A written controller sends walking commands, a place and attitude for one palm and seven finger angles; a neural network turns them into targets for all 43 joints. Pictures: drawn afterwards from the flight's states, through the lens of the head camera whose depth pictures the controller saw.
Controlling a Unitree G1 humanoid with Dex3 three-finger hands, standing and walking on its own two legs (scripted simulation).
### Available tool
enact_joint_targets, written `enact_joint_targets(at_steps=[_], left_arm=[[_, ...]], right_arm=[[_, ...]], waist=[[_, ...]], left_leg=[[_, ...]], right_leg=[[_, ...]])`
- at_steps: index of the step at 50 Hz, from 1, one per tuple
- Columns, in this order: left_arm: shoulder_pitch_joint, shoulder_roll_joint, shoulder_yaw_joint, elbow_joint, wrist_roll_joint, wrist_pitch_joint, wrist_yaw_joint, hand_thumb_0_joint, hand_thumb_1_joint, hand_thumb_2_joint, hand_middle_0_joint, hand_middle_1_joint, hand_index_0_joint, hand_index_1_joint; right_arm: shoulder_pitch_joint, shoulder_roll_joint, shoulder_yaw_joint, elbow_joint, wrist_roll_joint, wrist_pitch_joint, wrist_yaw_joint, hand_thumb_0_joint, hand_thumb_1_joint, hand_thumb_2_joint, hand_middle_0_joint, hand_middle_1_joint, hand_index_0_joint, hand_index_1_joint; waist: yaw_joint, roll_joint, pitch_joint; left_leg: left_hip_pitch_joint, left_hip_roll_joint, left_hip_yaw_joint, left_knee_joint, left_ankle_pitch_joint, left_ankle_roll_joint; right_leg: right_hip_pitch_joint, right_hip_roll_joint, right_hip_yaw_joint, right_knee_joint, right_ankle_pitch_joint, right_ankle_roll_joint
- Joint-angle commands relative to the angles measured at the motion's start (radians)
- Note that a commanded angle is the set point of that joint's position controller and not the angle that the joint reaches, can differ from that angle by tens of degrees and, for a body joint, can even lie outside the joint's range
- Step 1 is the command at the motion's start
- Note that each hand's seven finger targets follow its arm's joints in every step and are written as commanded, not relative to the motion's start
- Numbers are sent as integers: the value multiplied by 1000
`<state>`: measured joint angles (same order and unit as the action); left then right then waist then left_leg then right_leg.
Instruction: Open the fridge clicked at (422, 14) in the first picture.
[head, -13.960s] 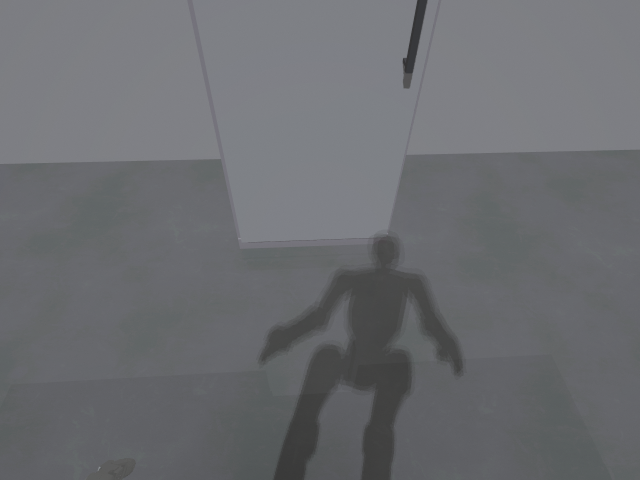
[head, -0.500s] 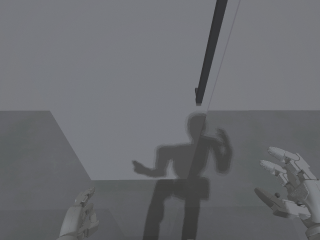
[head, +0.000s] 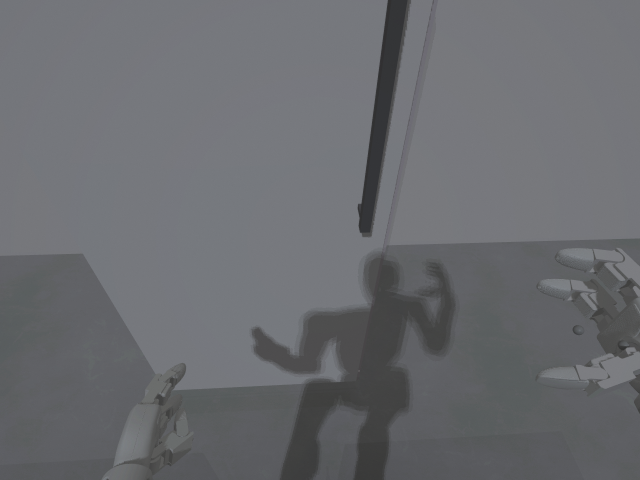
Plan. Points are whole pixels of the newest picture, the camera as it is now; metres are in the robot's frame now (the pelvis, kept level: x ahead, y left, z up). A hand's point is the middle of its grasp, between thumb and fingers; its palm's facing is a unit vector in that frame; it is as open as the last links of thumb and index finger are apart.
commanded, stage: raise the hand to about handle height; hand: right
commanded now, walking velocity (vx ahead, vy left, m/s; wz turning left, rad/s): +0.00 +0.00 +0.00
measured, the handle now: (378, 106) +0.53 -0.06 +0.24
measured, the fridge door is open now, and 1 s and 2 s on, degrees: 0 0 0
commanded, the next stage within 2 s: move the hooked fingers beside the handle in 0.90 s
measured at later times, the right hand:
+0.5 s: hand (634, 256) +0.28 -0.28 +0.22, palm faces +0.03 +0.99 -0.12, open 14.0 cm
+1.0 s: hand (604, 256) +0.28 -0.26 +0.21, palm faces +0.02 +0.99 -0.10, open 14.0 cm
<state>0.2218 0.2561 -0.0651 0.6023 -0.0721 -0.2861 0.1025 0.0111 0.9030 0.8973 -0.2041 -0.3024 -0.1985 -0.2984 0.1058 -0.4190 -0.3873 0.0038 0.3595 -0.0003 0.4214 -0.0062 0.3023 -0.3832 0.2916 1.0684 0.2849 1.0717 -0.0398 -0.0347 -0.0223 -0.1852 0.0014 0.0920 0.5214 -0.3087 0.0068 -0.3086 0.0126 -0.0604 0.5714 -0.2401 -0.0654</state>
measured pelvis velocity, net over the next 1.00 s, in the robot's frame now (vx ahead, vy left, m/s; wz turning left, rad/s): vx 0.01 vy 0.02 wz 0.00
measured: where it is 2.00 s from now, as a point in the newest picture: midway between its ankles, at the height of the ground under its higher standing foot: outside the picture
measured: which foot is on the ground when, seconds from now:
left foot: down 0.00-1.00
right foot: down 0.00-1.00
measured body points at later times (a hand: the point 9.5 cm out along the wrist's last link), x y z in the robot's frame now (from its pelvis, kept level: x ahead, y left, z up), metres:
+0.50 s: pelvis +0.00 +0.01 +0.01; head -0.03 +0.02 +0.46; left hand +0.19 +0.22 -0.06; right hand +0.27 -0.33 +0.23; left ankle -0.02 +0.12 -0.73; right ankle +0.04 -0.07 -0.73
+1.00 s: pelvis +0.01 +0.02 +0.01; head -0.02 +0.04 +0.46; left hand +0.21 +0.24 -0.06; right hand +0.28 -0.31 +0.22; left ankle -0.02 +0.12 -0.73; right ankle +0.04 -0.07 -0.73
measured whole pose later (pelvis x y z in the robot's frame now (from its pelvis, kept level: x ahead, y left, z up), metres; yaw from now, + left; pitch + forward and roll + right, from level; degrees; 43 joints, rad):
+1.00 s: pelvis +0.01 +0.02 +0.01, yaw +0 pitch -3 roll +1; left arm 0.20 0.27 -0.09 0.60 -0.10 -0.17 0.09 0.01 0.90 0.90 -0.20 -0.30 -0.20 -0.30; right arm -0.15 -0.53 -0.49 0.10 0.35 0.25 0.49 -0.02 0.50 -0.30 0.31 1.20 0.30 1.20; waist -0.05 -0.06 -0.02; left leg -0.11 -0.01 0.09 0.44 -0.28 0.03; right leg -0.22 0.00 -0.05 0.49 -0.21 -0.04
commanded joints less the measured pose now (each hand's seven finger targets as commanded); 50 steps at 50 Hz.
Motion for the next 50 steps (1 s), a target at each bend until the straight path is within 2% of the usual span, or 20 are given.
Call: enact_joint_targets(at_steps=[1, 7, 11, 12, 15, 17, 20, 23, 24, 26, 27, 30, 32, 34, 38, 41, 42, 46, 48, 50], left_arm=[[-105, 122, 36, -163, -7, -41, 4, 0, 900, 900, -200, -300, -200, -300], [-125, 119, 20, -167, -9, -15, 8, 0, 900, 900, -200, -300, -200, -300], [-141, 117, 14, -167, -14, -6, 7, 0, 900, 900, -200, -300, -200, -300], [-140, 117, 12, -166, -13, -1, 4, 0, 900, 900, -200, -300, -200, -300], [-148, 121, 11, -164, -20, 9, 2, 0, 900, 900, -200, -300, -200, -300], [-151, 124, 10, -163, -24, 17, 1, 0, 900, 900, -200, -300, -200, -300], [-162, 132, 9, -170, -29, 23, -1, 0, 900, 900, -200, -300, -200, -300], [-158, 133, 12, -175, -30, 30, -10, 0, 900, 900, -200, -300, -200, -300], [-156, 135, 16, -179, -32, 31, -12, 0, 900, 900, -200, -300, -200, -300], [-163, 137, 18, -186, -33, 35, -17, 0, 900, 900, -200, -300, -200, -300], [-166, 134, 20, -189, -31, 39, -19, 0, 900, 900, -200, -300, -200, -300], [-171, 129, 21, -194, -32, 37, -15, 0, 900, 900, -200, -300, -200, -300], [-169, 127, 21, -190, -28, 37, -12, 0, 900, 900, -200, -300, -200, -300], [-170, 125, 20, -189, -29, 34, -8, 0, 900, 900, -200, -300, -200, -300], [-162, 131, 19, -178, -30, 40, -5, 0, 900, 900, -200, -300, -200, -300], [-166, 127, 21, -184, -33, 38, -3, 0, 900, 900, -200, -300, -200, -300], [-167, 125, 21, -186, -31, 41, -5, 0, 900, 900, -200, -300, -200, -300], [-166, 127, 23, -185, -33, 42, -7, 0, 900, 900, -200, -300, -200, -300], [-165, 131, 24, -178, -33, 49, -10, 0, 900, 900, -200, -300, -200, -300], [-170, 129, 25, -187, -35, 48, -9, 0, 900, 900, -200, -300, -200, -300]], right_arm=[[-282, -240, -105, -199, 26, 2, 16, 0, 500, -300, 300, 1200, 300, 1200], [-404, -318, -141, -201, 13, 56, 24, 0, 500, -300, 300, 1200, 300, 1200], [-476, -346, -160, -194, 10, 91, 38, 0, 500, -300, 300, 1200, 300, 1200], [-469, -368, -179, -169, 13, 103, 40, 0, 500, -300, 300, 1200, 300, 1200], [-526, -378, -178, -127, 14, 140, 56, 0, 500, -300, 300, 1200, 300, 1200], [-542, -391, -176, -89, 14, 163, 68, 0, 500, -300, 300, 1200, 300, 1200], [-620, -423, -178, -74, 5, 190, 82, 0, 500, -300, 300, 1200, 300, 1200], [-549, -385, -161, -23, 14, 202, 96, 0, 500, -300, 300, 1200, 300, 1200], [-537, -387, -168, -27, 19, 203, 100, 0, 500, -300, 300, 1200, 300, 1200], [-540, -399, -177, -55, 18, 200, 102, 0, 500, -300, 300, 1200, 300, 1200], [-528, -416, -193, -58, 23, 197, 96, 0, 500, -300, 300, 1200, 300, 1200], [-579, -419, -204, -123, 19, 180, 75, 0, 500, -300, 300, 1200, 300, 1200], [-569, -444, -222, -138, 18, 168, 59, 0, 500, -300, 300, 1200, 300, 1200], [-591, -431, -216, -157, 11, 166, 51, 0, 500, -300, 300, 1200, 300, 1200], [-566, -407, -195, -105, 9, 181, 51, 0, 500, -300, 300, 1200, 300, 1200], [-575, -400, -183, -125, 7, 184, 58, 0, 500, -300, 300, 1200, 300, 1200], [-564, -408, -191, -132, 15, 184, 58, 0, 500, -300, 300, 1200, 300, 1200], [-554, -413, -206, -113, 19, 181, 67, 0, 500, -300, 300, 1200, 300, 1200], [-533, -402, -205, -76, 25, 188, 68, 0, 500, -300, 300, 1200, 300, 1200], [-557, -409, -200, -105, 20, 188, 67, 0, 500, -300, 300, 1200, 300, 1200]], waist=[[-3, -86, -106], [-12, -63, -131], [-10, -110, -148], [-19, -64, -145], [-11, -79, -134], [-13, -32, -127], [-9, -78, -134], [-10, -38, -126], [-12, -4, -146], [-15, -43, -146], [-21, -1, -144], [-14, -64, -166], [-19, -39, -156], [-14, -99, -164], [-6, -52, -129], [-4, -99, -159], [-10, -57, -163], [-8, -55, -175], [-5, -9, -150], [-7, -59, -172]], left_leg=[[-108, -26, -26, -109, 106, 18], [-66, -26, -32, -144, 114, 25], [-58, -24, -26, -149, 133, 28], [-39, -23, -31, -162, 142, 30], [-54, -21, -30, -169, 136, 28], [-47, -19, -40, -181, 133, 29], [-55, -13, -45, -181, 116, 28], [-52, -7, -52, -180, 140, 31], [-47, -8, -51, -175, 151, 27], [-55, -9, -49, -168, 155, 25], [-38, -2, -64, -174, 163, 26], [-47, -7, -57, -167, 166, 23], [-35, -4, -66, -175, 160, 23], [-37, -4, -65, -170, 180, 24], [-45, -2, -67, -177, 171, 18], [-45, -4, -64, -167, 204, 18], [-22, 3, -77, -169, 231, 16], [-34, -3, -63, -158, 245, 12], [-37, 5, -80, -160, 265, 3], [-41, 1, -70, -154, 259, 8]], right_leg=[[205, -38, 151, -155, 48, 41], [243, -35, 157, -179, 56, 40], [277, -31, 160, -191, 82, 44], [266, -30, 156, -187, 96, 42], [270, -26, 155, -195, 83, 41], [262, -26, 152, -190, 83, 37], [263, -18, 151, -194, 63, 35], [253, -19, 145, -178, 88, 34], [255, -19, 143, -172, 100, 32], [255, -16, 135, -166, 107, 32], [241, -20, 131, -153, 118, 33], [266, -15, 122, -152, 123, 30], [257, -21, 122, -151, 125, 29], [273, -16, 118, -152, 136, 29], [249, -21, 118, -154, 118, 28], [281, -17, 114, -146, 146, 27], [269, -21, 112, -134, 164, 29], [274, -15, 110, -134, 169, 26], [248, -18, 108, -121, 170, 23], [266, -15, 108, -125, 175, 25]])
